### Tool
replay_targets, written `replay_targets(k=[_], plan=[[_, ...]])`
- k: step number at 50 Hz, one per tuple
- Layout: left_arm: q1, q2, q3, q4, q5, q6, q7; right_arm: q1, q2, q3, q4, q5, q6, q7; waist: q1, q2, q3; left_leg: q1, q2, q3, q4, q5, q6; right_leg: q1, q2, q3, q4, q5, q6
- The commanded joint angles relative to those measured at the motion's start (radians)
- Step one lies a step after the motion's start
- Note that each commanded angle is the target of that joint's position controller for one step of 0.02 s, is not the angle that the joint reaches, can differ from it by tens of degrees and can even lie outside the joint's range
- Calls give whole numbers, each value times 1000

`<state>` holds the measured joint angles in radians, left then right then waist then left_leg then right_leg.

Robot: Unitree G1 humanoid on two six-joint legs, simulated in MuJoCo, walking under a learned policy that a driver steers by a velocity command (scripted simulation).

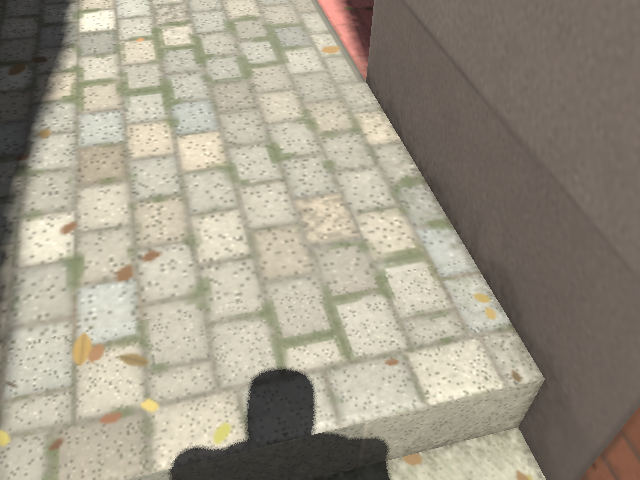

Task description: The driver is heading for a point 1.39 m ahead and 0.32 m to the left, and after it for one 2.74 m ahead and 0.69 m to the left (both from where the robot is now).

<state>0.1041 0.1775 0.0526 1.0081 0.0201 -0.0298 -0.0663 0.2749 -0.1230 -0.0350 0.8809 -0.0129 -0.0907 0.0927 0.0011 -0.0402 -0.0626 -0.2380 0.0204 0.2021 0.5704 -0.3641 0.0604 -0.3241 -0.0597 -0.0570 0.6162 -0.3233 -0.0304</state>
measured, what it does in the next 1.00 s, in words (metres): climbs, turning left: left foot 0.17 m higher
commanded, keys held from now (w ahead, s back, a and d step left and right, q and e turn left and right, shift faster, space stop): w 0.36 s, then w+q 0.64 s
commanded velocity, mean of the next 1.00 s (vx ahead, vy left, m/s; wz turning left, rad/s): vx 0.43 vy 0.00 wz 0.25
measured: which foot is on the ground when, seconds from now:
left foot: down 0.00-0.20, up 0.22-0.52, down 0.54-1.00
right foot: down 0.00-0.58, up 0.60-1.00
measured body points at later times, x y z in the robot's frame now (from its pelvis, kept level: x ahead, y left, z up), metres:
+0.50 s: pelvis +0.17 -0.01 +0.02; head +0.17 -0.01 +0.47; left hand +0.04 +0.18 -0.13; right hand +0.41 -0.18 -0.03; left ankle +0.27 +0.11 -0.49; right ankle +0.03 -0.10 -0.72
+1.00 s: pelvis +0.44 +0.03 +0.19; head +0.44 +0.04 +0.64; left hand +0.66 +0.22 +0.12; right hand +0.36 -0.16 +0.05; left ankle +0.29 +0.09 -0.55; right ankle +0.63 -0.05 -0.35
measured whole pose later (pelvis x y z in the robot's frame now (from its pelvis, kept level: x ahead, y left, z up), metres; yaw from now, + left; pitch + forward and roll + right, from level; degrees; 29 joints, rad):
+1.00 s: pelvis +0.44 +0.03 +0.19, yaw +16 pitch +8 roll -5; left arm -0.10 0.10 -0.10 0.78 0.06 -0.01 -0.06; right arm 0.57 -0.10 0.05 1.12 -0.06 -0.09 0.12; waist -0.11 0.08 -0.14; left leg -0.11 -0.02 -0.24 0.33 -0.32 0.09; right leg -1.21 -0.04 -0.12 1.48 -0.28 -0.10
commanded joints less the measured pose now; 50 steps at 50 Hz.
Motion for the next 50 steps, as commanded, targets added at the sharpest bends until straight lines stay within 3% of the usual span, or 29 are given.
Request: replay_targets(k=[1,4,5,7,9,10,11,12,13,16,17,19,20,22,23,25,27,28,29,30,31,32,34,36,39,43,45,47,50], plan=[[-93,65,26,-94,5,-19,15,61,-139,-46,-29,-9,-4,-29,-34,115,81,43,229,-313,-286,-246,164,-170,38,-50,29,-58,-75],[-67,51,29,-139,4,-38,40,37,-144,-45,-26,3,9,-52,-29,106,105,5,314,-377,-333,-195,227,-115,37,-44,72,-6,-99],[-9,-7,8,-143,6,-46,51,104,-224,-57,-3,16,3,-107,-43,320,141,53,243,-369,-413,-326,172,-159,47,-114,75,-65,-26],[-51,27,6,-162,19,-45,66,100,-189,-46,29,4,7,-131,-54,185,191,85,241,-350,-381,-62,182,-155,57,-133,17,-14,-12],[158,37,12,-117,19,-49,86,21,-164,-32,30,9,8,-126,58,38,88,86,147,-185,-71,565,143,100,60,-93,-158,18,-43],[372,106,38,-82,29,-50,103,-24,-178,-31,13,25,-4,-119,160,-83,-4,-111,90,-122,235,563,102,365,-66,110,-252,150,-79],[471,222,69,-59,36,-28,119,-1,-130,-19,-16,52,-12,-105,160,-344,-72,-441,-10,-80,482,138,43,623,-236,434,-372,293,-190],[512,216,68,-43,55,-20,130,-37,-121,-27,6,26,-19,-107,186,-242,-18,-628,-49,-147,940,-53,22,609,-326,555,-411,341,-317],[480,205,64,-53,83,-28,129,-110,-72,-17,-30,23,-23,-110,168,-69,36,-782,-9,-218,1232,-53,23,587,-333,441,-398,348,-338],[463,48,6,3,70,-64,109,-329,21,23,-208,0,-12,-114,100,-4,148,-1182,0,-283,1687,-72,84,517,-279,275,-414,108,-226],[562,-102,-59,109,113,-49,35,-191,-30,25,-210,6,55,-10,59,-109,90,-1293,-61,-352,1930,35,244,433,-269,276,-316,242,-248],[390,-49,-74,109,130,-42,-10,-167,1,51,-281,-37,84,41,-85,34,109,-1283,5,-297,1779,1,326,168,-197,84,-384,164,-214],[268,34,-61,80,133,-56,-18,-219,-49,52,-340,-31,93,36,-127,69,87,-1101,59,-201,1465,93,299,-5,-145,-13,-478,98,-207],[114,123,-46,17,138,-66,-16,-442,-101,66,-423,37,130,5,-124,12,56,-595,75,-113,1124,61,198,-426,-116,-101,-754,215,-240],[186,146,-48,16,113,-66,-21,-517,-93,80,-429,45,139,1,-96,-48,38,-509,15,-69,1116,8,139,-419,-165,-38,-776,514,-277],[190,344,3,-4,18,-83,-35,-227,-69,98,-320,16,163,26,-182,-71,-64,-563,-78,-5,886,10,84,29,-198,-127,-468,1707,-286],[258,298,-2,10,7,-79,-52,-114,-122,82,-253,-15,171,-8,-131,-178,-115,-595,-172,25,521,-43,71,414,-298,-86,-263,1960,-334],[345,265,-4,42,75,-57,-77,10,-186,50,-195,0,166,-27,-128,-162,-195,-369,-199,-58,445,90,114,343,-242,-124,-17,1992,-326],[429,186,-25,2,161,-36,-109,215,-261,25,-100,10,165,-50,-117,31,-372,89,-125,-403,375,453,246,-41,-181,-40,292,1705,-277],[358,131,-33,-21,168,-7,-142,472,-298,10,32,-24,150,-61,-182,278,-396,348,61,-903,1,343,399,-462,40,46,704,389,-178],[259,113,-24,-63,86,3,-128,523,-317,-15,45,-45,118,-62,-226,256,-252,285,142,-1105,-171,-153,304,-719,104,299,1124,334,-180],[132,63,-29,-92,40,-15,-87,427,-259,-6,98,-45,79,-64,-164,235,-30,136,125,-1042,-142,-290,240,-959,124,320,1360,324,-177],[40,7,-61,-145,61,-7,-20,205,-64,33,148,-33,33,-51,9,81,-13,-33,72,-829,-109,-159,189,-1022,104,319,1526,331,-194],[84,-9,-82,-133,58,7,-8,-16,12,65,162,-40,22,-17,137,-23,4,-280,14,-582,-120,-11,132,-965,41,215,1448,379,-214],[-37,-8,-86,-166,-2,-11,-11,-12,-79,53,101,-82,-3,-28,86,143,-17,-504,-39,-460,-229,4,127,-771,49,42,1499,280,-166],[-232,-11,-121,-240,50,-41,18,372,-101,69,256,-139,7,-10,-37,56,40,-75,56,-675,-223,-110,153,-1187,15,93,1429,245,-166],[-322,16,-119,-284,19,-40,39,403,-92,75,258,-120,0,-13,-86,125,44,-44,57,-656,-264,-1,172,-1128,-7,32,1242,297,-101],[-453,-7,-130,-347,53,-6,22,235,-85,76,186,-47,6,17,-57,133,99,-356,96,-611,-469,229,218,-682,-20,-123,872,107,-79],[-393,47,-105,-374,38,4,-10,277,-273,28,179,-10,-22,31,15,243,-9,-47,196,-553,-334,1430,242,-469,123,-132,658,-83,-37]])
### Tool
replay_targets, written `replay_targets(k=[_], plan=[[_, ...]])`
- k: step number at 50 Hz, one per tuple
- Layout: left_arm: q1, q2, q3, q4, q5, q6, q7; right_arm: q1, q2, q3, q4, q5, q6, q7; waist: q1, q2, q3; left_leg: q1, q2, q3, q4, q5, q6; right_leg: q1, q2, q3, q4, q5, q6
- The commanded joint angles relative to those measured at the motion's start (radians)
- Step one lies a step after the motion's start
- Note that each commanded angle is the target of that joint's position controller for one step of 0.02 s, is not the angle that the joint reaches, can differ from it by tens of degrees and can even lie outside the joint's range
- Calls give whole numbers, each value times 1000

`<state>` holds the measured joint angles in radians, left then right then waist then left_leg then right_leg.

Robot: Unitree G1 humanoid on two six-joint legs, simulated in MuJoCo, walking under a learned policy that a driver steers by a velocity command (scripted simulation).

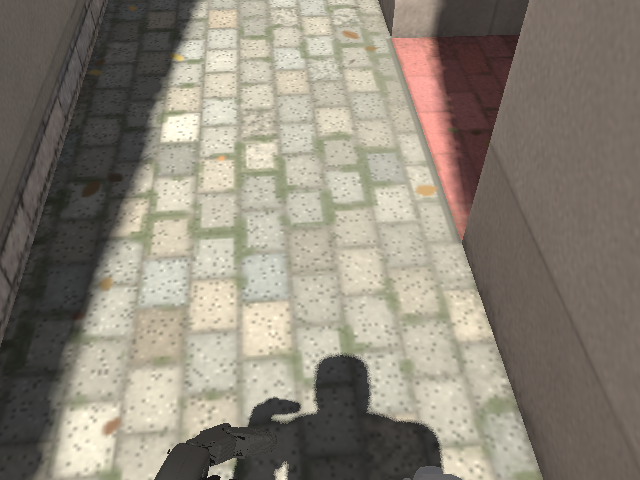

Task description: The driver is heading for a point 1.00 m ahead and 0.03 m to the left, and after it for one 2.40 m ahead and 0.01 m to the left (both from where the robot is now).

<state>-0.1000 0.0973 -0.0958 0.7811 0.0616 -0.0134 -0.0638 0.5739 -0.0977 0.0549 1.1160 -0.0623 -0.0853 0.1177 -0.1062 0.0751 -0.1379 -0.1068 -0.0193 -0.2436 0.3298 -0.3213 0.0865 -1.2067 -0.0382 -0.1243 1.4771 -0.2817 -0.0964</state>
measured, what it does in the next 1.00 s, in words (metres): climbs: right foot 0.17 m higher, then left foot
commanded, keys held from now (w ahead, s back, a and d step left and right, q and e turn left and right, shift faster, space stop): w+q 0.36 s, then w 0.14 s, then w+e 0.50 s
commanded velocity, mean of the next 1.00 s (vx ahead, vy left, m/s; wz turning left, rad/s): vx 0.50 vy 0.00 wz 0.16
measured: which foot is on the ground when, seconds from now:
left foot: down 0.00-0.06, up 0.08-0.56, down 0.58-1.00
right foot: up 0.00-0.00, down 0.02-0.62, up 0.64-1.00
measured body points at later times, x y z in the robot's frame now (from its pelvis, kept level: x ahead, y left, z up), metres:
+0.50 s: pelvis +0.25 +0.00 +0.16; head +0.27 +0.02 +0.61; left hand +0.17 +0.18 +0.00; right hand +0.54 -0.11 +0.08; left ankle +0.33 +0.17 -0.53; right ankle +0.16 -0.13 -0.58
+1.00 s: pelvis +0.50 +0.09 +0.15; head +0.52 +0.08 +0.60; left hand +0.65 +0.33 +0.05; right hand +0.49 -0.16 +0.00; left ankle +0.34 +0.18 -0.58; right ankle +0.66 -0.01 -0.54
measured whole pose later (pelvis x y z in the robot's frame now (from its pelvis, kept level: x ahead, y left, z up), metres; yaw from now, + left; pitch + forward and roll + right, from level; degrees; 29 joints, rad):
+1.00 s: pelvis +0.50 +0.09 +0.15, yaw +7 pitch +3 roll +2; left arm 0.12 0.16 0.05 0.78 0.00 -0.06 -0.03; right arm 0.43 -0.18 -0.08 1.01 0.01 -0.10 -0.03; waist -0.04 -0.01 -0.02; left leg 0.06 0.03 0.25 0.31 -0.39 -0.04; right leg -0.69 -0.08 -0.04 0.83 -0.21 -0.05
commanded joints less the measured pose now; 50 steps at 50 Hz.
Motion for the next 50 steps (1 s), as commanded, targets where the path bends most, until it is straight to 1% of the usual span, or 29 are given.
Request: replay_targets(k=[1,2,3,4,5,6,8,10,14,16,17,21,23,27,28,29,30,31,32,33,34,36,37,39,43,45,46,47,50], plan=[[-81,177,67,-121,-10,-22,-1,-7,-330,-86,-41,45,-29,5,151,127,0,40,245,-78,23,1621,177,417,121,-24,-343,-140,6],[150,210,89,-73,-16,-46,1,-10,-321,-107,-40,31,-34,7,212,71,-132,55,201,-45,257,1672,115,649,88,88,-411,-7,-36],[417,233,97,6,-28,-57,-6,138,-135,-72,-25,-22,-41,14,195,-212,-431,-331,87,-92,565,1236,82,1200,-99,544,-546,107,-257],[599,283,116,51,8,-44,6,57,-53,-54,-52,-25,-21,14,279,-386,-441,-661,-115,-45,1003,211,28,1334,-326,1026,-868,-217,-400],[560,261,109,36,20,-56,25,-154,-129,-92,-77,4,-3,15,331,-339,-133,-862,-56,-38,1427,306,27,1042,-320,1110,-1012,-548,-322],[451,233,102,43,-15,-71,32,-215,-124,-103,-82,19,-12,-6,264,-261,59,-937,-3,9,1565,398,26,830,-315,1014,-1031,-614,-301],[386,32,59,141,-20,-74,3,-246,-84,-103,-121,9,-2,-57,127,-40,25,-912,28,33,1627,374,94,794,-302,681,-1010,-248,-229],[314,-79,40,161,-37,-93,7,-277,-44,-95,-159,2,20,-61,44,-34,21,-913,75,43,1508,329,120,825,-231,441,-1049,-45,-151],[256,18,71,148,-6,-152,29,-450,-83,-105,-242,34,23,-34,33,-124,88,-789,177,176,1093,199,97,781,-167,49,-1223,118,-76],[228,38,57,129,11,-169,35,-515,-116,-118,-287,25,23,-30,25,-129,84,-671,203,201,948,294,77,768,-163,-32,-1290,249,-45],[253,100,68,106,6,-167,39,-504,-129,-123,-286,23,32,-20,43,-142,90,-633,181,233,863,333,67,806,-144,-89,-1274,267,-43],[524,157,85,192,-5,-150,19,-638,-103,-116,-336,26,42,-10,152,-114,139,-638,141,283,593,321,36,1104,-215,-66,-1322,297,-86],[590,167,102,212,-33,-139,15,-713,-85,-113,-368,24,38,-22,185,-94,159,-682,115,293,454,224,20,1295,-258,-21,-1323,383,-137],[521,206,128,175,-65,-105,19,-715,-133,-132,-409,17,24,-52,139,-119,187,-536,61,295,218,69,18,1433,-288,-7,-1254,497,-131],[535,201,133,182,-48,-98,29,-676,-113,-125,-407,30,10,-54,100,-96,166,-387,53,276,168,169,47,1375,-299,-21,-1210,595,-104],[522,207,141,167,-42,-100,40,-597,-162,-146,-391,41,0,-62,73,-120,111,-202,26,274,221,263,79,1300,-249,-63,-1123,697,-62],[612,115,124,138,-38,-112,53,-472,-226,-165,-355,40,-8,-73,91,-33,-54,129,73,224,372,581,151,1113,-160,-123,-923,612,4],[697,75,112,128,-45,-125,54,-252,-243,-169,-302,27,6,-86,31,99,-259,535,216,40,373,755,250,828,-75,-88,-723,202,83],[624,112,136,127,-45,-129,28,-16,-267,-185,-253,-16,16,-98,-80,123,-269,689,387,-258,188,789,351,620,37,-13,-438,-327,138],[473,101,149,79,-65,-130,9,34,-309,-209,-206,-33,-11,-110,-92,46,-106,599,401,-269,108,715,282,458,-4,135,-241,-335,111],[408,119,156,79,-47,-131,14,-40,-294,-215,-181,-23,-32,-110,-50,30,78,377,377,-143,90,667,213,403,-61,193,-141,-226,86],[460,71,151,86,-3,-113,23,-222,-194,-184,-204,17,-45,-102,71,-16,129,41,366,-1,30,603,202,514,-94,207,-112,-37,42],[494,22,137,94,3,-103,23,-307,-130,-165,-240,11,-40,-105,118,-26,106,-33,349,54,3,581,198,544,-109,207,-117,25,30],[470,35,147,92,-17,-84,6,-329,-60,-142,-253,9,-42,-119,130,-54,80,-64,334,139,-65,547,184,520,-110,210,-141,104,35],[339,49,146,29,-22,-71,-38,-298,-93,-130,-215,-13,-77,-133,126,-69,129,-79,285,348,-152,585,153,475,-155,171,-411,248,50],[261,42,135,-2,-12,-52,-23,-248,-110,-122,-171,12,-84,-123,111,-49,159,-43,291,389,-200,670,146,554,-144,144,-631,227,62],[241,111,151,-45,-81,-56,36,-233,-331,-180,-179,86,-44,-141,124,-49,155,-11,342,319,-142,564,97,562,-64,106,-530,-13,67],[213,126,154,-62,-92,-56,54,-241,-352,-188,-192,100,-33,-151,135,-62,170,42,378,323,-127,545,86,506,-86,140,-581,1,58],[212,174,181,-71,-67,-44,55,-293,-333,-187,-218,90,-19,-162,164,24,187,90,341,437,-25,776,14,586,-18,60,-699,74,21]])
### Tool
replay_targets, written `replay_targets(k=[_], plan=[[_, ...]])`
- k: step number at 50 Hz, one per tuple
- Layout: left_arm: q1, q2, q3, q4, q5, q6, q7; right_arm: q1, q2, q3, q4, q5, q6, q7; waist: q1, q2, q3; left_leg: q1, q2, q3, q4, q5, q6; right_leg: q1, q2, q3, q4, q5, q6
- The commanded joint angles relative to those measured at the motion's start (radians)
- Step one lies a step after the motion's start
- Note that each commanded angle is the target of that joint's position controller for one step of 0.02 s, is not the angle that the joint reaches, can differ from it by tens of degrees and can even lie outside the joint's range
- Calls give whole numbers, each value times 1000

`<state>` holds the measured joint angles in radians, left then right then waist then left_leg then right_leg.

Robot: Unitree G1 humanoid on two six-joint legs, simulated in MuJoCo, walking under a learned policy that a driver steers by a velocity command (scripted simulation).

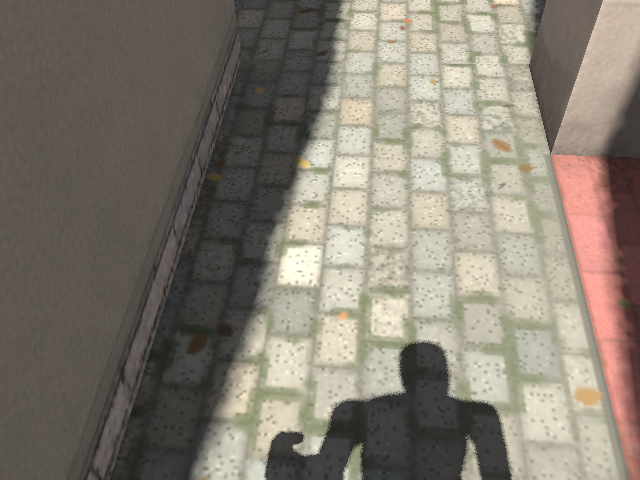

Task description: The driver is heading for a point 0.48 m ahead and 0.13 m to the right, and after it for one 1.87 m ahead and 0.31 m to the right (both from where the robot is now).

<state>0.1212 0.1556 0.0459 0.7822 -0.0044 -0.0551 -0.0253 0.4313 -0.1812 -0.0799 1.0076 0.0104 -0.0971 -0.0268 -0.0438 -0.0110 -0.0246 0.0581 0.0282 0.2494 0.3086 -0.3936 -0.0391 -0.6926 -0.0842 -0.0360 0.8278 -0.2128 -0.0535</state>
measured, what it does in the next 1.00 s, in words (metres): walks ahead, turning right: right foot, then left foot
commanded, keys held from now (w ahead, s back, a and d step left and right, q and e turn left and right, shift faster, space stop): w+e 0.62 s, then w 0.08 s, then w+q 0.30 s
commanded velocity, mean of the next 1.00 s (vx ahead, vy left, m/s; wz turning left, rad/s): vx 0.50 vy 0.00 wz -0.38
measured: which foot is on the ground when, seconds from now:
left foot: down 0.00-0.06, up 0.08-0.58, down 0.60-1.00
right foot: up 0.00-0.06, down 0.08-0.62, up 0.64-0.98, down 1.00-1.00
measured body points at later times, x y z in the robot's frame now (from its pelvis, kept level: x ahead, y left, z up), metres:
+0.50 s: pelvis +0.25 -0.06 +0.02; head +0.27 -0.10 +0.46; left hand +0.36 +0.21 -0.08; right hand +0.43 -0.35 -0.06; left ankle +0.47 +0.06 -0.68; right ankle +0.16 -0.11 -0.73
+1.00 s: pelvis +0.50 -0.17 +0.00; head +0.52 -0.19 +0.45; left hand +0.83 -0.07 -0.04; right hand +0.34 -0.38 -0.14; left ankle +0.47 +0.02 -0.73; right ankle +0.55 -0.31 -0.73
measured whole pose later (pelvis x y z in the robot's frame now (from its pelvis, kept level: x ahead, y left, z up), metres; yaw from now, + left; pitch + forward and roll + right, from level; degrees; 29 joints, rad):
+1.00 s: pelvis +0.50 -0.17 +0.00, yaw -22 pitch +3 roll +3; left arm 0.01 0.24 0.04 0.61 -0.01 -0.08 0.00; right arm 0.46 -0.25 -0.06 0.95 0.03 -0.09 0.01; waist -0.13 -0.02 0.00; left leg -0.08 -0.03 -0.09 0.42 -0.38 -0.02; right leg -0.46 -0.03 0.04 0.53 -0.10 -0.02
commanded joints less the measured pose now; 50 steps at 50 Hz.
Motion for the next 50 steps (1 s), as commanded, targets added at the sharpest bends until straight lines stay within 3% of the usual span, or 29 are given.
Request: replay_targets(k=[1,3,4,5,6,7,8,9,11,14,16,17,20,25,27,29,30,31,32,33,34,35,36,39,42,43,46,49,50], plan=[[30,130,52,-66,3,5,9,-147,-230,-48,-110,9,-6,-18,124,149,50,-88,278,-24,87,1002,121,165,67,-69,-56,-8,-46],[245,177,91,-6,5,9,5,-182,-222,-43,-129,18,-5,-10,240,123,-54,-194,215,8,411,1067,77,514,165,-119,-181,59,-104],[370,246,119,51,9,10,22,-208,-188,-31,-141,12,-12,-16,295,20,-65,-393,146,2,738,726,24,694,102,20,-235,119,-146],[262,328,110,33,8,0,20,-134,-23,7,-196,-17,-24,-13,109,-262,-73,-712,-20,-93,1156,-159,-16,781,-110,528,-303,196,-262],[264,299,98,-22,11,-7,15,-110,-64,2,-228,12,-54,-15,120,-210,-258,-773,-36,-346,1307,-142,-4,850,-220,854,-497,4,-360],[256,254,88,10,-9,-10,17,-188,-88,-5,-249,45,-67,-15,120,-130,-170,-863,-4,-360,1270,-37,8,790,-224,804,-561,-134,-313],[214,235,81,7,-15,-11,15,-240,-106,-3,-266,40,-77,-22,98,-56,-81,-891,33,-356,1186,52,25,684,-197,711,-586,-168,-280],[150,208,70,-4,-4,-17,8,-258,-133,-15,-277,14,-73,-34,60,-13,-21,-841,54,-347,1104,106,27,553,-150,615,-578,-89,-257],[88,184,59,-30,5,-30,15,-262,-173,-35,-293,0,-43,-42,10,-13,-14,-749,84,-358,990,160,20,434,-97,509,-589,24,-239],[155,232,73,-25,5,-35,40,-349,-128,-23,-329,-18,-21,-38,18,-6,-13,-785,88,-344,797,205,-1,437,-69,437,-585,150,-225],[210,258,87,-37,-12,-14,56,-419,-112,-16,-356,-27,-28,-23,33,18,-28,-777,56,-318,671,275,-19,442,-51,401,-572,240,-206],[241,230,80,-36,-17,-13,60,-463,-102,-13,-366,-29,-25,-12,51,6,-22,-772,42,-320,594,339,-27,454,-42,378,-566,260,-188],[258,244,91,-44,-12,7,68,-558,-87,-3,-365,-28,-21,10,90,-56,-17,-689,-5,-321,409,455,-27,464,-8,337,-563,229,-169],[317,232,92,-51,-33,13,52,-645,-122,-8,-396,-11,-52,21,126,-98,23,-684,-49,-332,237,361,-8,616,-41,443,-513,189,-187],[277,229,96,-73,-43,20,52,-586,-155,-22,-379,-8,-63,28,96,-146,-2,-575,-74,-329,154,310,14,635,-22,461,-450,223,-167],[217,218,92,-97,-45,16,49,-427,-184,-44,-331,-11,-65,27,0,-172,-63,-290,-84,-318,100,337,57,560,35,447,-313,382,-118],[161,188,81,-138,-33,3,40,-252,-237,-66,-293,-30,-61,30,-81,-133,-168,-56,20,-392,144,359,117,459,77,405,-107,361,-87],[201,115,59,-154,1,-8,36,-89,-290,-77,-268,-34,-46,28,-98,69,-294,223,216,-602,179,462,175,261,169,297,182,-145,-44],[365,134,55,-148,-49,-18,43,-51,-291,-76,-241,-45,-42,35,-26,425,-364,382,410,-1055,74,255,348,-24,211,299,421,-443,-13],[356,214,66,-94,-59,-20,49,-113,-195,-58,-259,-30,-32,32,-33,257,-233,283,371,-1006,46,103,336,-121,127,288,532,-360,11],[252,236,66,-100,-43,-20,46,-146,-145,-43,-264,-22,-21,27,-57,165,-110,149,312,-843,25,97,298,-135,93,235,556,-261,20],[185,233,66,-110,-28,-17,49,-178,-141,-32,-260,-26,-13,30,-41,65,-37,6,268,-747,-13,127,273,-101,58,191,534,-195,21],[132,230,67,-133,-15,-19,51,-195,-142,-25,-244,-30,-12,35,-23,63,6,-88,231,-701,-44,178,274,-78,37,173,480,-154,20],[86,169,47,-169,-25,-32,51,-186,-128,-3,-200,-15,-17,34,16,120,43,-208,169,-598,-103,348,284,-4,4,114,309,-142,37],[-24,104,15,-207,-12,-37,38,-178,-195,-14,-172,4,-9,25,10,102,50,-323,110,-469,-111,427,256,144,18,50,11,-8,54],[-25,110,12,-208,-11,-38,38,-161,-222,-18,-166,-1,-9,26,5,106,43,-364,107,-460,-103,407,249,205,37,41,-44,52,52],[-83,157,21,-224,-21,-35,25,-109,-238,-11,-149,25,-18,33,-7,102,45,-362,142,-498,-89,312,247,315,67,50,-206,113,62],[19,220,56,-190,-4,-32,33,-94,-234,-6,-135,28,-17,27,74,90,-6,-368,123,-500,45,428,180,561,79,53,-316,161,22],[156,279,80,-161,6,-29,49,-120,-193,9,-152,26,-25,31,144,72,-83,-425,54,-448,227,399,128,726,0,122,-306,184,2]])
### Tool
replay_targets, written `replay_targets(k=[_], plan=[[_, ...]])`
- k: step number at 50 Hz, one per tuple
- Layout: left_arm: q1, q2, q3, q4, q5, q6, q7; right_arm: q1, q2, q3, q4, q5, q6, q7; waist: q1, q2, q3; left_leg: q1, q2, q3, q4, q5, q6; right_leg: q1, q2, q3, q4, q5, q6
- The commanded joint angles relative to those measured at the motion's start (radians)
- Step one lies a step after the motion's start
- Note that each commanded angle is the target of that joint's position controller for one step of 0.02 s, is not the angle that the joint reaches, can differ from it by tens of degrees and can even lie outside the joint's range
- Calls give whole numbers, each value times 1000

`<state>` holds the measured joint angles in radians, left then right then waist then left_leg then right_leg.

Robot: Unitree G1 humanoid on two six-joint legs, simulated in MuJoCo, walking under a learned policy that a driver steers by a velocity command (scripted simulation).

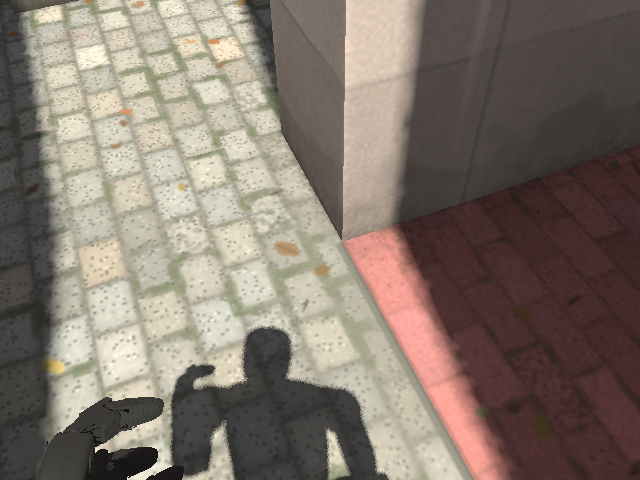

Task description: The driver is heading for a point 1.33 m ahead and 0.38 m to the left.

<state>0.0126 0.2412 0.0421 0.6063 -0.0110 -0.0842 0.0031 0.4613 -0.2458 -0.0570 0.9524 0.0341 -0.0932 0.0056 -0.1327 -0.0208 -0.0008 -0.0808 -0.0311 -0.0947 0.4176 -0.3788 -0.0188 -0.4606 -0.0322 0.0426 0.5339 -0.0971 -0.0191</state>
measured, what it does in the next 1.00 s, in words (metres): walks ahead, turning left: left foot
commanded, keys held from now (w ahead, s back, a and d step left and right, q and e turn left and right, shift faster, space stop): w+q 0.84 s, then w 0.04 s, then w+e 0.12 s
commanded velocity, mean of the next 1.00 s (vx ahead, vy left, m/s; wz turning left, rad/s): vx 0.50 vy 0.00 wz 0.48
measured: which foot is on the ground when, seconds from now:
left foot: down 0.00-0.02, up 0.04-0.52, down 0.54-1.00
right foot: down 0.00-0.56, up 0.58-1.00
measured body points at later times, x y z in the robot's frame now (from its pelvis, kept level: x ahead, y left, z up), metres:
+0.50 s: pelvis +0.24 +0.04 -0.01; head +0.27 +0.05 +0.44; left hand +0.16 +0.31 -0.14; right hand +0.53 -0.11 -0.08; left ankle +0.36 +0.18 -0.71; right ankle +0.10 -0.12 -0.73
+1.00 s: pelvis +0.53 +0.16 +0.01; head +0.55 +0.20 +0.45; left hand +0.62 +0.49 -0.07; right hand +0.68 -0.08 -0.10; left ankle +0.36 +0.17 -0.73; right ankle +0.76 +0.15 -0.70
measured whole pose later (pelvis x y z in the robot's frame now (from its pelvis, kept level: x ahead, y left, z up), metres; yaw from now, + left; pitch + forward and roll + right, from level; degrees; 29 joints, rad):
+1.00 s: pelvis +0.53 +0.16 +0.01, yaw +32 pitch +2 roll +0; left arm 0.00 0.27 0.04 0.69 0.00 -0.11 -0.03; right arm 0.41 -0.27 -0.07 0.79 0.01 -0.06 -0.03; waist -0.08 -0.05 0.03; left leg 0.02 -0.10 -0.18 0.32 -0.37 0.09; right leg -0.59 0.00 0.05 0.46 0.13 0.00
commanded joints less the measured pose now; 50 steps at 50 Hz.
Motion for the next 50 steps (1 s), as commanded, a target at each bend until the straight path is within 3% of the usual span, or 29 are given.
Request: replay_targets(k=[1,2,3,4,5,6,7,9,11,17,19,22,24,26,27,28,29,30,31,32,33,35,37,39,41,45,47,49,50], plan=[[410,283,101,26,28,12,32,-81,-47,12,-119,-17,-36,0,244,-137,-272,-444,30,-15,450,27,52,740,-297,304,-27,106,-107],[460,286,100,60,34,24,20,-23,-65,8,-141,23,-48,-4,222,-339,-380,-613,3,-28,696,-221,42,794,-435,675,-185,-139,-222],[399,214,78,51,27,18,14,-52,-139,-14,-127,36,-41,-10,214,-196,-247,-694,49,-72,820,-165,47,694,-402,644,-234,-303,-214],[312,160,57,34,21,11,11,-126,-159,-22,-145,27,-29,-17,198,-141,-118,-731,82,-41,856,-55,54,579,-355,487,-265,-306,-186],[251,129,46,38,13,4,6,-137,-138,-21,-141,15,-13,-26,166,-105,-68,-711,115,-28,846,31,45,482,-307,371,-290,-224,-162],[214,112,42,48,15,-2,3,-143,-124,-24,-147,5,-1,-29,139,-104,-28,-693,134,-33,820,91,41,421,-273,294,-317,-153,-150],[219,113,56,68,20,-12,10,-98,-89,-20,-128,-3,25,-24,121,-117,-16,-644,145,-32,815,147,33,374,-239,198,-318,-75,-111],[236,96,59,95,30,-27,17,-123,-64,-20,-140,0,52,-14,117,-86,-3,-652,143,-17,798,209,24,357,-212,88,-331,40,-101],[243,76,51,104,36,-28,11,-202,-83,-35,-180,19,57,-27,130,-52,9,-696,139,-35,717,245,9,378,-225,54,-342,155,-129],[264,151,69,126,22,-17,42,-388,-53,-10,-274,-16,63,4,167,-39,68,-707,126,22,436,428,9,409,-253,-101,-362,187,-127],[326,157,71,159,22,-17,44,-450,-46,-1,-321,-15,59,17,188,-22,90,-685,125,70,387,414,30,432,-251,-153,-361,210,-120],[365,175,71,198,1,7,37,-502,-47,6,-394,7,64,38,187,-22,105,-673,109,112,319,315,70,528,-275,-197,-316,302,-115],[331,235,81,207,7,22,37,-467,-66,0,-408,7,64,52,141,-70,85,-560,68,179,286,182,112,536,-295,-248,-205,644,-92],[327,249,84,216,-2,37,42,-253,-147,-45,-369,6,66,48,27,-95,-44,-263,-18,224,260,140,162,495,-264,-294,80,858,-65],[343,236,77,218,0,30,42,-90,-212,-83,-325,13,69,30,-57,-48,-131,29,-33,156,200,190,212,330,-214,-298,311,696,-30],[401,105,42,189,34,8,27,-60,-300,-99,-302,8,77,5,17,234,-162,296,181,-251,134,156,305,-39,-84,-298,674,-141,21],[426,105,19,137,28,-43,6,-65,-323,-88,-351,-8,58,8,47,280,-410,516,370,-835,-91,9,490,-256,79,-16,917,-510,57],[273,202,45,118,-26,-67,-7,-45,-228,-64,-334,-30,45,17,-13,127,-352,497,352,-742,-157,39,421,-355,32,83,921,-407,40],[201,166,35,94,-36,-72,0,-97,-191,-55,-311,-19,30,18,22,104,-175,346,314,-558,-137,146,364,-397,-18,53,836,-330,27],[191,143,29,107,-5,-72,13,-173,-167,-50,-321,-8,22,19,71,15,-98,173,270,-438,-131,259,328,-338,-65,53,749,-265,19],[215,148,37,123,19,-64,17,-218,-135,-41,-331,-10,18,19,116,22,-64,64,225,-348,-141,373,310,-265,-93,62,672,-222,17],[232,153,46,101,42,-35,13,-225,-136,-37,-329,-29,22,19,155,24,-63,-27,203,-307,-181,509,318,-178,-102,63,625,-185,44],[227,122,40,83,52,-17,12,-188,-134,-35,-309,-17,21,13,169,30,-48,-76,188,-239,-190,583,324,-193,-87,47,563,-144,74],[125,120,36,48,35,-6,22,-142,-163,-41,-295,-12,16,2,137,49,-1,-113,159,-197,-201,588,301,-233,-62,35,441,-27,93],[26,105,29,20,19,-13,18,-100,-158,-45,-270,-8,24,-14,109,77,28,-141,100,-161,-192,456,262,-194,-23,21,230,122,93],[-110,84,14,1,17,-33,-14,-54,-176,-49,-233,-15,19,-23,60,110,48,-173,116,-178,-221,260,219,-40,34,-8,-6,341,71],[-126,121,24,-7,10,-41,-29,-44,-169,-46,-212,-16,16,-32,57,138,75,-78,156,-193,-196,290,208,-73,25,8,-55,323,39],[-114,146,28,-2,10,-51,-49,-29,-137,-37,-184,-28,29,-42,59,144,73,93,202,-193,-132,438,192,-145,15,8,-92,214,-8],[-84,154,32,6,13,-55,-56,-34,-150,-40,-181,-33,34,-43,71,152,53,148,215,-181,-80,599,183,-132,29,-12,-95,146,-35]])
